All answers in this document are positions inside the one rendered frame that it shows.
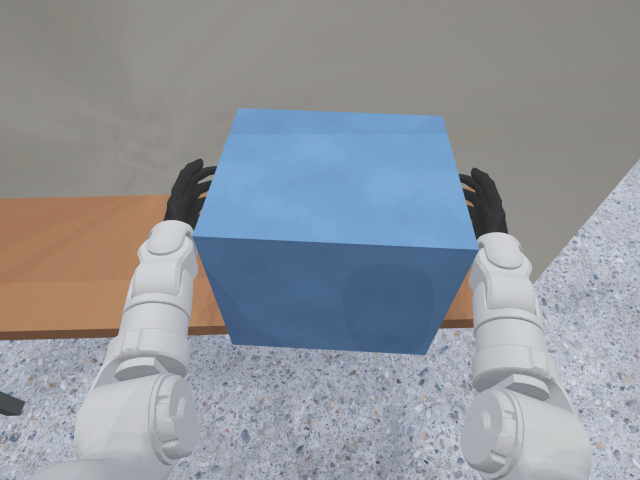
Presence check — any table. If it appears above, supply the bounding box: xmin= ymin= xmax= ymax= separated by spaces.
xmin=0 ymin=188 xmax=476 ymax=416

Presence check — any robot right hand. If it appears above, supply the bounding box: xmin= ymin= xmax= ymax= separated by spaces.
xmin=459 ymin=168 xmax=508 ymax=240

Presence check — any robot left upper arm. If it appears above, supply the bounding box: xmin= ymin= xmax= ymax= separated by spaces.
xmin=25 ymin=372 xmax=200 ymax=480

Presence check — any robot left forearm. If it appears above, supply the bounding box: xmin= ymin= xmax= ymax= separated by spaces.
xmin=74 ymin=220 xmax=198 ymax=460

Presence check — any carton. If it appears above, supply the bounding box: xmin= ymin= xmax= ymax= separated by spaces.
xmin=192 ymin=108 xmax=479 ymax=355

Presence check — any robot right forearm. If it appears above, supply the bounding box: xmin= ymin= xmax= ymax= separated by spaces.
xmin=469 ymin=232 xmax=592 ymax=478

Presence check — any robot left hand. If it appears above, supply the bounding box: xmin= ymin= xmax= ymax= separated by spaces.
xmin=163 ymin=159 xmax=217 ymax=231

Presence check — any robot right upper arm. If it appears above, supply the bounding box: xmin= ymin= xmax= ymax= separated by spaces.
xmin=459 ymin=388 xmax=591 ymax=480

